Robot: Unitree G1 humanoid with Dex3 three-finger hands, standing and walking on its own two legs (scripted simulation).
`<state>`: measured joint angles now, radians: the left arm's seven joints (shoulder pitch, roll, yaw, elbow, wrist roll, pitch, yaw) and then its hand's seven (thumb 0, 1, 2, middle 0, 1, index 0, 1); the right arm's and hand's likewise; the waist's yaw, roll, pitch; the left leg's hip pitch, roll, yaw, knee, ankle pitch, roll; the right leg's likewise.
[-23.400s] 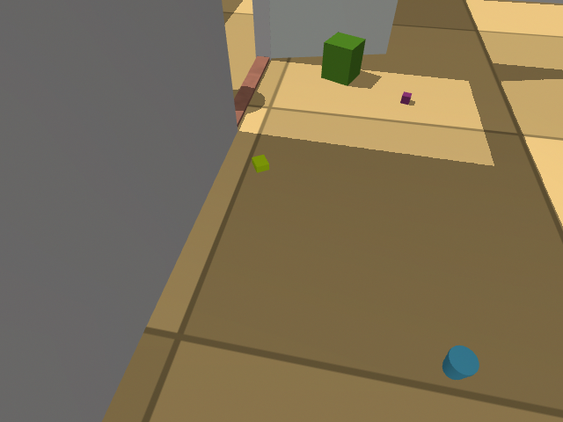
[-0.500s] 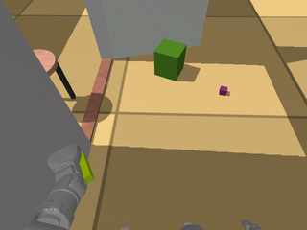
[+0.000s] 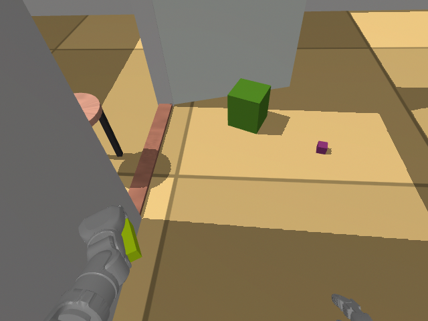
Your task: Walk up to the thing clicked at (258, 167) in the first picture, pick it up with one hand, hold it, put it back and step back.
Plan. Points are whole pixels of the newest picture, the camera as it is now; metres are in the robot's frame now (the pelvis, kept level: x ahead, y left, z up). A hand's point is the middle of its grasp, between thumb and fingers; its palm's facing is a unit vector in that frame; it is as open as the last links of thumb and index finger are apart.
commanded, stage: hold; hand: left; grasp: from above
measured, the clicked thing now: (119, 244) +0.32 +0.22 -0.09
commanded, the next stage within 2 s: crouch in 1.58 s
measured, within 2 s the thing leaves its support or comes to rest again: neither
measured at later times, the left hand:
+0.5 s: hand (110, 243) +0.30 +0.22 -0.04, palm faces -0.37 -0.21 -0.90, open 10.9 cm
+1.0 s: hand (106, 243) +0.29 +0.22 -0.01, palm faces -0.38 -0.20 -0.90, open 10.9 cm
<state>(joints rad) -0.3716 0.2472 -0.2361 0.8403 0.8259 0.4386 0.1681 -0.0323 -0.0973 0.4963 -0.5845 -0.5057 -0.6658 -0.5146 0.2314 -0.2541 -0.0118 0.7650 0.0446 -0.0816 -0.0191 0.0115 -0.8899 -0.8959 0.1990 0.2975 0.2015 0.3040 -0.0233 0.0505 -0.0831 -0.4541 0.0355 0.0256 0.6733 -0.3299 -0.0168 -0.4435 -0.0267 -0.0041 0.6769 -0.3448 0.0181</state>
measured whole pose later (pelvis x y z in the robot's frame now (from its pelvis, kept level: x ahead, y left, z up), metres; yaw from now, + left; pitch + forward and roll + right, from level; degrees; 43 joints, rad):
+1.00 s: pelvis -0.01 +0.00 +0.01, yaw +0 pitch +1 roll +0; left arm -0.28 0.29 -0.29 0.60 0.86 0.48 -0.01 -0.03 -0.11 0.52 -0.59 -0.51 -0.67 -0.51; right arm 0.19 -0.26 0.01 0.71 0.05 -0.07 -0.02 0.01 -0.90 -0.90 0.20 0.30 0.20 0.30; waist 0.01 0.07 -0.05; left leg -0.29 0.03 0.03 0.53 -0.26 -0.02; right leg -0.28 -0.02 0.00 0.54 -0.28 0.02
